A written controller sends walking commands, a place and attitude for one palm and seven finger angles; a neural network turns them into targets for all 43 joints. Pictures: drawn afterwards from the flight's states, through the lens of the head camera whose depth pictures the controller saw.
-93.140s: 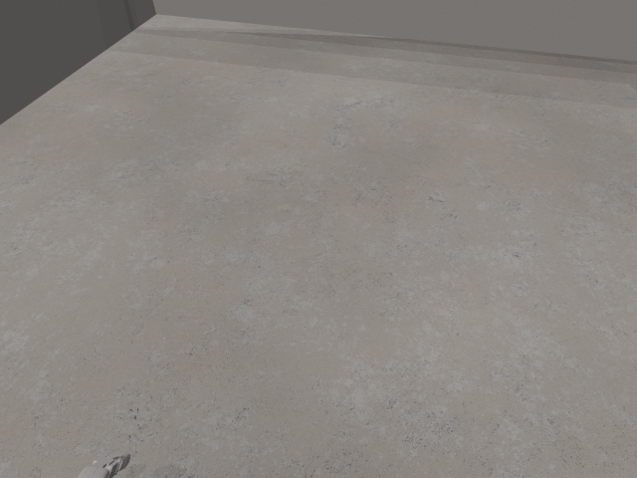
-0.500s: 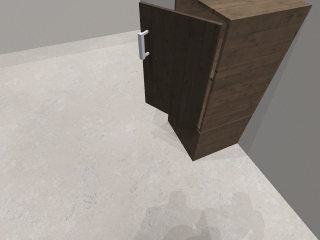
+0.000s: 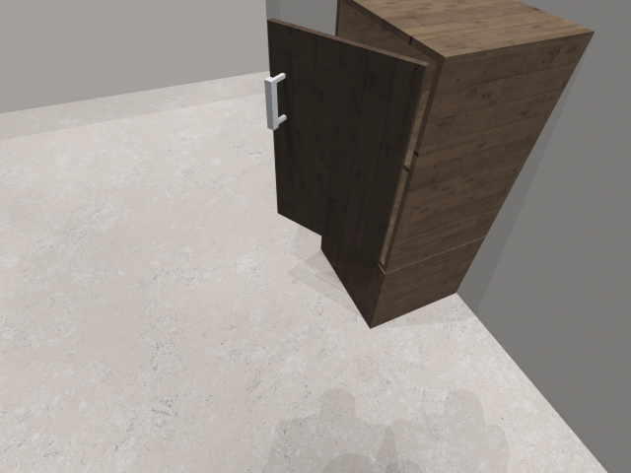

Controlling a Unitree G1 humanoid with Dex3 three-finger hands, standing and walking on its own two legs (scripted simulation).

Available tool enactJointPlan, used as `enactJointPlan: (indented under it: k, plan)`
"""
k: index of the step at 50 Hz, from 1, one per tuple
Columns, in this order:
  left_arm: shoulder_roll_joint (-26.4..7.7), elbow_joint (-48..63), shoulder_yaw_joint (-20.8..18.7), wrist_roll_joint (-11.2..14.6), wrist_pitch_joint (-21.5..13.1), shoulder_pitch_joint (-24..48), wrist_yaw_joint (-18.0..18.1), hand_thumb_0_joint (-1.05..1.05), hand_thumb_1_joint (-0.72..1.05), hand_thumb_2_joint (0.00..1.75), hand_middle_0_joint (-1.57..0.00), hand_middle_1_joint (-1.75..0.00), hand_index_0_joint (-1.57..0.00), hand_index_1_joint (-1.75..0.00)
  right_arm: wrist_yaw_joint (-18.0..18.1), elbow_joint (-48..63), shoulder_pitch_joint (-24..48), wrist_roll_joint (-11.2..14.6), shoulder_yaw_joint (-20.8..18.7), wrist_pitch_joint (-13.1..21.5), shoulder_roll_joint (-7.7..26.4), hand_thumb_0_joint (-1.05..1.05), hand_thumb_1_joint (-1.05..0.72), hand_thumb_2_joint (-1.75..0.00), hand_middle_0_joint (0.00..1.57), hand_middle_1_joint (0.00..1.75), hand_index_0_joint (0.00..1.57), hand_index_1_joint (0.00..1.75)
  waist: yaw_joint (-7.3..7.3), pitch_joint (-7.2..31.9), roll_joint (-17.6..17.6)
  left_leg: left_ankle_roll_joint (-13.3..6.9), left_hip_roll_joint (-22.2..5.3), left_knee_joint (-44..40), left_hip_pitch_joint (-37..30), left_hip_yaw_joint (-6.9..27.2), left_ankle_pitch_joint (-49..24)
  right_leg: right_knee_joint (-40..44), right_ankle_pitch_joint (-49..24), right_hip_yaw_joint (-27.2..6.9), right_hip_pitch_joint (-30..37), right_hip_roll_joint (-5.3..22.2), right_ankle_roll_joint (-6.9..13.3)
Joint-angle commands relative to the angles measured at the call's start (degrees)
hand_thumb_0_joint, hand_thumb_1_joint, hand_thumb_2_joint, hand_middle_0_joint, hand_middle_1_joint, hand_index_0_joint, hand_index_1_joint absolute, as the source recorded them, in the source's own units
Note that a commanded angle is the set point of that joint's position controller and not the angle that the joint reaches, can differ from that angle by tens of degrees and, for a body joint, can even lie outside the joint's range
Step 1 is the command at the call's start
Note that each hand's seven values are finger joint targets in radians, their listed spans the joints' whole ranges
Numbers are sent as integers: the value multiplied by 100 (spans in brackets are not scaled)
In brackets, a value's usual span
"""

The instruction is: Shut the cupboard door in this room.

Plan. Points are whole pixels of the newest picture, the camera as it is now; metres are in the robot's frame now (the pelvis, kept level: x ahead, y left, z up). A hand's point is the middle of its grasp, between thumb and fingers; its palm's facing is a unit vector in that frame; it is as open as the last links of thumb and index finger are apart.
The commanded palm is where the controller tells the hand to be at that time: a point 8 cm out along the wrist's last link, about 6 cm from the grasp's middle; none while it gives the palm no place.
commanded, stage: look to check the result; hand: left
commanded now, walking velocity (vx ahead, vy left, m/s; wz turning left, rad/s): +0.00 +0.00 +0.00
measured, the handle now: (276, 101) +0.92 +0.14 +0.01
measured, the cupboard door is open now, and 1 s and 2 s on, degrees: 31 31 31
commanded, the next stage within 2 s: walk to a spot facing it in 0.58 s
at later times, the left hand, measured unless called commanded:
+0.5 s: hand out of the picture -0.02 +0.16 -0.18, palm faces +0.01 -0.98 -0.19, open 7.3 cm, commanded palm none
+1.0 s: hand out of the picture +0.01 +0.18 -0.19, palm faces +0.14 -0.97 -0.22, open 7.3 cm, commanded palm none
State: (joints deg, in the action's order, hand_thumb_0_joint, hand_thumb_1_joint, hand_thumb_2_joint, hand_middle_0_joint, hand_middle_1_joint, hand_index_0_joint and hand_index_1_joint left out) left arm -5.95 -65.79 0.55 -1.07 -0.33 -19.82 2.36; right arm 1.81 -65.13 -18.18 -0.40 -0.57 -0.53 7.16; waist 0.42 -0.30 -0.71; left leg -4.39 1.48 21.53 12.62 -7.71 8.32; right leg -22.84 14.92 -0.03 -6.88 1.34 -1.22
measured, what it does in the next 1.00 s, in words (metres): stands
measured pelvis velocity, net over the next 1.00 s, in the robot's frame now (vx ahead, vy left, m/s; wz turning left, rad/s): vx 0.01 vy -0.01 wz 0.11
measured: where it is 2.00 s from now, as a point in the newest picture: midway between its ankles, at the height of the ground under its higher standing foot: outside the picture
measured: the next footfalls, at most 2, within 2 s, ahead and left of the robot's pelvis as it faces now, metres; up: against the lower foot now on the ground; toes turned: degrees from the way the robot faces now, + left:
right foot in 1.66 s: +0.12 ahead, -0.13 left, +0.00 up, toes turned +32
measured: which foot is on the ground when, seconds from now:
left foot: down 0.00-1.00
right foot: down 0.00-1.00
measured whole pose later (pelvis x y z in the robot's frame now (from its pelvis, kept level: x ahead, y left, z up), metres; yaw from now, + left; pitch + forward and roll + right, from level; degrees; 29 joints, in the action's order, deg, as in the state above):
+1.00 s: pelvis +0.01 -0.01 -0.01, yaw +6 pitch +1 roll -1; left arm -9.6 -59.8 -2.6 -1.3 1.0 -14.5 2.4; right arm 0.6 -61.0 -14.9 -0.7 -2.2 -2.8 9.3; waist 0.8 -4.2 0.4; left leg -3.0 2.3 33.5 20.0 -2.2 13.8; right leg -29.9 20.8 6.3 -9.5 2.2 -0.6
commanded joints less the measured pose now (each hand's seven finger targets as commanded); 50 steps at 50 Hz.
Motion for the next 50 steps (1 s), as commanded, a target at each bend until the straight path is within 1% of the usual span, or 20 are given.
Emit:
enactJointPlan:
  k: [1,8,12,13,15,18,22,25,28,29,33,37,39,42,43,45,47,48,49,50]
  plan:
    - [-540,36,-103,7,9,-575,19,0,90,90,-20,-30,-20,-30,60,123,-400,-27,-85,62,553,0,-90,-90,20,30,20,30,16,-609,193,186,-801,-703,-181,1010,802,468,-112,-295,-825,311,302]
    - [-597,26,-102,11,-25,-564,21,0,90,90,-20,-30,-20,-30,65,116,-400,-6,-97,78,607,0,-90,-90,20,30,20,30,15,-444,-4,166,-799,-535,-399,937,371,515,-250,-334,-777,330,329]
    - [-616,18,-102,13,-19,-510,23,0,90,90,-20,-30,-20,-30,65,91,-383,-13,-92,86,611,0,-90,-90,20,30,20,30,31,-496,59,177,-808,-557,-405,923,345,512,-274,-338,-765,345,314]
    - [-650,26,-108,9,-27,-529,23,0,90,90,-20,-30,-20,-30,68,100,-368,-1,-103,85,648,0,-90,-90,20,30,20,30,13,-491,-14,162,-812,-528,-428,933,274,525,-285,-349,-767,329,329]
    - [-646,23,-111,11,-15,-512,21,0,90,90,-20,-30,-20,-30,67,94,-358,-14,-98,90,631,0,-90,-90,20,30,20,30,23,-449,104,166,-814,-549,-426,929,300,508,-315,-339,-727,347,318]
    - [-706,39,-121,9,-23,-504,18,0,90,90,-20,-30,-20,-30,68,113,-305,1,-108,96,706,0,-90,-90,20,30,20,30,0,-456,-9,153,-826,-527,-484,924,208,522,-344,-345,-728,341,327]
    - [-723,42,-114,9,-16,-405,15,0,90,90,-20,-30,-20,-30,63,101,-269,-9,-104,93,718,0,-90,-90,20,30,20,30,26,-514,-8,171,-836,-573,-459,926,295,528,-288,-353,-736,351,316]
    - [-748,51,-115,6,-18,-382,13,0,90,90,-20,-30,-20,-30,58,112,-206,-12,-110,97,722,0,-90,-90,20,30,20,30,16,-505,57,168,-823,-540,-494,909,200,547,-341,-358,-723,366,316]
    - [-807,73,-129,4,-46,-364,12,0,90,90,-20,-30,-20,-30,61,129,-158,1,-117,113,783,0,-90,-90,20,30,20,30,3,-406,-60,156,-826,-445,-596,883,-129,578,-511,-354,-643,371,322]
    - [-805,63,-125,6,-39,-309,13,0,90,90,-20,-30,-20,-30,61,130,-147,-5,-113,116,776,0,-90,-90,20,30,20,30,29,-392,14,164,-826,-454,-601,895,-155,569,-503,-373,-635,386,320]
    - [-863,80,-141,3,-38,-274,6,0,90,90,-20,-30,-20,-30,64,139,-80,1,-115,123,844,0,-90,-90,20,30,20,30,6,-384,99,166,-836,-460,-656,890,-233,583,-542,-356,-607,378,322]
    - [-744,102,-139,18,25,-250,16,0,90,90,-20,-30,-20,-30,48,152,-110,-17,-70,80,667,0,-90,-90,20,30,20,30,10,-499,153,196,-796,-411,-409,964,-213,415,-472,-234,-564,413,265]
    - [-849,180,-209,10,58,-201,26,0,90,90,-20,-30,-20,-30,34,219,-72,-15,-110,35,742,0,-90,-90,20,30,20,30,3,-483,123,167,-803,-203,-231,1014,-449,203,-469,-88,-554,456,246]
    - [-953,374,-321,5,99,-131,33,0,90,90,-20,-30,-20,-30,9,397,62,-34,-192,-26,881,0,-90,-90,20,30,20,30,-40,-355,178,98,-834,-30,90,1226,-454,-86,-359,64,-496,487,242]
    - [-982,441,-359,-7,101,-155,32,0,90,90,-20,-30,-20,-30,-1,480,110,-25,-221,-40,916,0,-90,-90,20,30,20,30,-67,-312,68,90,-810,80,175,1248,-492,-113,-388,100,-476,515,256]
    - [-1092,575,-435,-13,120,-71,33,0,90,90,-20,-30,-20,-30,-22,608,183,-40,-256,-78,931,0,-90,-90,20,30,20,30,-66,-259,-53,116,-697,353,561,1285,-334,-142,-383,30,-323,711,354]
    - [-1227,740,-510,-24,135,-12,36,0,90,90,-20,-30,-20,-30,-60,762,231,-49,-293,-114,858,0,-90,-90,20,30,20,30,-79,-170,-459,237,-387,989,911,1008,-187,-30,-531,-177,-150,1121,615]
    - [-1310,811,-541,-34,132,14,45,0,90,90,-20,-30,-20,-30,-79,837,261,-52,-311,-128,820,0,-90,-90,20,30,20,30,-104,-55,-744,319,-233,1519,1000,742,-85,44,-793,-319,-64,1415,805]
    - [-1345,911,-565,-30,130,136,52,0,90,90,-20,-30,-20,-30,-93,910,349,-76,-334,-156,766,0,-90,-90,20,30,20,30,-101,-128,-954,408,-179,2178,1152,574,739,125,-1216,-410,-120,1751,1039]
    - [-1375,1007,-570,-45,118,250,58,0,90,90,-20,-30,-20,-30,-109,1001,440,-90,-359,-176,758,0,-90,-90,20,30,20,30,-92,-171,-980,460,-221,2753,1353,551,1488,88,-1940,-398,-86,1967,1217]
